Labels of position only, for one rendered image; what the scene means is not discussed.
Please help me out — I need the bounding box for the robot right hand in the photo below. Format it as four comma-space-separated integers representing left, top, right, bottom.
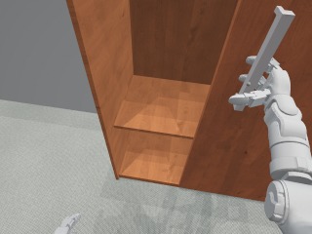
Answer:
228, 56, 291, 108

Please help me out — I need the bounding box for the handle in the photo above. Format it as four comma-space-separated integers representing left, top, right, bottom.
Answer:
233, 6, 295, 111

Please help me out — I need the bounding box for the robot left hand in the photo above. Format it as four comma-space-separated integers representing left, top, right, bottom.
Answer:
54, 213, 81, 234

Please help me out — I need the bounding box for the robot right upper arm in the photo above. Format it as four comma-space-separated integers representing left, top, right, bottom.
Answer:
263, 179, 312, 234

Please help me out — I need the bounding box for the wardrobe door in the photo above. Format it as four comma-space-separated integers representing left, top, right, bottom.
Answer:
178, 0, 312, 202

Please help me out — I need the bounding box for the right robot forearm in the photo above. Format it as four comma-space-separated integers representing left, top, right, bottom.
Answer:
263, 94, 312, 185

